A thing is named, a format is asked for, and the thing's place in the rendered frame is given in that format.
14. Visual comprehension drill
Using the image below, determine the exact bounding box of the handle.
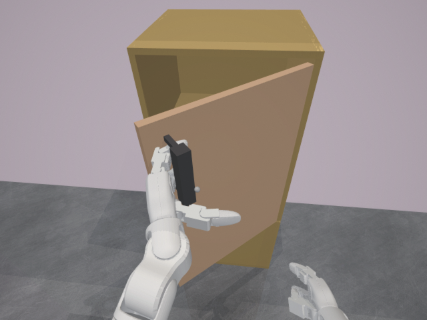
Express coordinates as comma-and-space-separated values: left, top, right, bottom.
163, 135, 196, 206

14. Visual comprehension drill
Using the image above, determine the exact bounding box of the right robot forearm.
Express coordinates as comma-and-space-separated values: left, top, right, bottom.
317, 306, 349, 320

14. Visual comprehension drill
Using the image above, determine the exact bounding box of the cupboard door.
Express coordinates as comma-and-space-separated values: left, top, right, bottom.
134, 62, 314, 287

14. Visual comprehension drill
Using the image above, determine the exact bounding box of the left robot forearm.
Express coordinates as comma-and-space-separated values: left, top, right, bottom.
112, 217, 192, 320

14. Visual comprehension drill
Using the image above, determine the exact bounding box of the right robot hand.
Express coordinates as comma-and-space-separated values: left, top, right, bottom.
288, 263, 338, 320

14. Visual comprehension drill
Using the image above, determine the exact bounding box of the left robot hand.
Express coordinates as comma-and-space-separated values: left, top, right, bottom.
145, 139, 241, 231

